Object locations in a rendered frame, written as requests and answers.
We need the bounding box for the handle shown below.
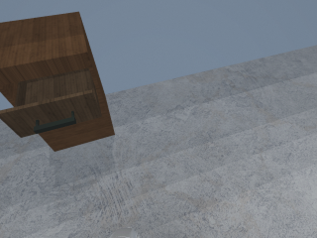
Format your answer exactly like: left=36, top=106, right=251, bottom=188
left=34, top=111, right=76, bottom=134

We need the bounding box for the cabinet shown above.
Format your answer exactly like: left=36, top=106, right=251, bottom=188
left=0, top=11, right=115, bottom=152

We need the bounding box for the drawer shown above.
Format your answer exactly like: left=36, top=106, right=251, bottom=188
left=0, top=68, right=102, bottom=138

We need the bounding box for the left robot thigh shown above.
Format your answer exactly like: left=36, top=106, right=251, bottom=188
left=109, top=227, right=140, bottom=238

